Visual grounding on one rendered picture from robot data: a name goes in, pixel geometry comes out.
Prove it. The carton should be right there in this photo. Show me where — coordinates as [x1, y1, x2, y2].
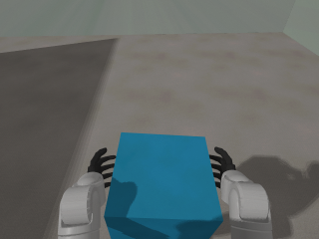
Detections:
[104, 132, 223, 239]

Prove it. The robot right forearm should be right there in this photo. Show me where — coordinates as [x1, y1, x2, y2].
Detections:
[220, 169, 273, 239]

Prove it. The robot left forearm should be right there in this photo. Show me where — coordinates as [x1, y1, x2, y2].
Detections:
[58, 171, 106, 239]

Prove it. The left robot hand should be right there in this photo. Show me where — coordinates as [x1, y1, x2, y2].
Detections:
[87, 147, 116, 188]

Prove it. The right robot hand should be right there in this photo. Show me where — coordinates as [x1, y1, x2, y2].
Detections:
[209, 146, 236, 188]

